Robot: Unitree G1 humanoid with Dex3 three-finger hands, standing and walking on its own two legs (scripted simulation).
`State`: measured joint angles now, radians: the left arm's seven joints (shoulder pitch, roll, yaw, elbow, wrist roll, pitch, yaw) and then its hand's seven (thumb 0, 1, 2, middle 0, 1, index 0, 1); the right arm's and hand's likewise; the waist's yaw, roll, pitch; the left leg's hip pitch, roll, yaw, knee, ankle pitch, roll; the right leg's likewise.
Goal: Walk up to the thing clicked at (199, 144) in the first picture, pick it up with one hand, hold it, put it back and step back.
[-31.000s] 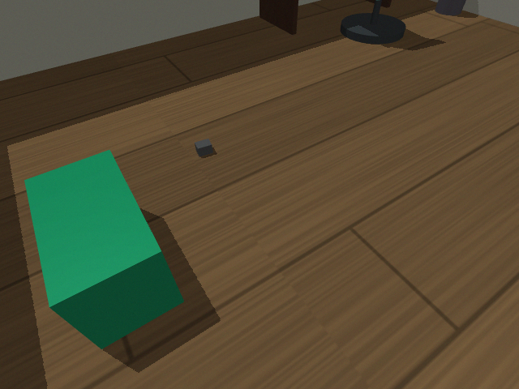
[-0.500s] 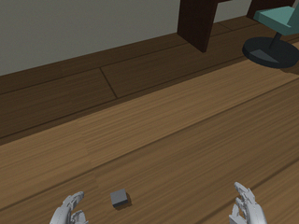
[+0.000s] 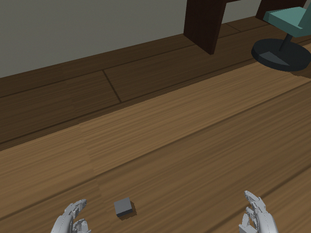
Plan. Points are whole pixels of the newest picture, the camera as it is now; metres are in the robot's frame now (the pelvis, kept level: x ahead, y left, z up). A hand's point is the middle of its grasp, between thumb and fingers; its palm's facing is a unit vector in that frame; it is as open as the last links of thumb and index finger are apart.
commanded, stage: home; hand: left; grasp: from above
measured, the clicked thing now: (123, 207) +0.41 +0.20 -0.68
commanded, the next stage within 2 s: stand in 0.26 s
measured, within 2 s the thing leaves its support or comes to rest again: neither
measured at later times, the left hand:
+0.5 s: hand out of the picture +0.15 +0.21 -0.09, palm faces +0.00 -0.95 -0.31, open 7.4 cm
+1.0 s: hand out of the picture +0.03 +0.24 -0.11, palm faces +0.02 -0.95 -0.31, open 7.4 cm
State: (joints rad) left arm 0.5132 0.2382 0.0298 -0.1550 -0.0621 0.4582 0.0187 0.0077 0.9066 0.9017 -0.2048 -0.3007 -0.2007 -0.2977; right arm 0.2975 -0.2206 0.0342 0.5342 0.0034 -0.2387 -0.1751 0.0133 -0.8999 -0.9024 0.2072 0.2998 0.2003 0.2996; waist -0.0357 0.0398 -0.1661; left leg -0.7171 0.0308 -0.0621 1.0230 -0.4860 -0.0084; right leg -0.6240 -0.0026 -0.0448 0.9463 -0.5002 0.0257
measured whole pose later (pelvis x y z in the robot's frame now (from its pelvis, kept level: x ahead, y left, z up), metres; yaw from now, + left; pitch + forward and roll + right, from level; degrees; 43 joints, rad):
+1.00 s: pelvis -0.01 +0.01 +0.06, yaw -1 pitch -4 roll +0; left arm 0.23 0.27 0.03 1.03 0.03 0.02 0.03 0.00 0.91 0.90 -0.21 -0.30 -0.20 -0.30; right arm 0.18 -0.27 -0.03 1.04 -0.03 -0.01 -0.02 0.01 -0.90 -0.90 0.21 0.30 0.20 0.30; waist 0.02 0.00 0.06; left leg -0.19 0.00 0.01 0.49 -0.23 0.01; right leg -0.14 -0.04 0.01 0.48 -0.26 0.04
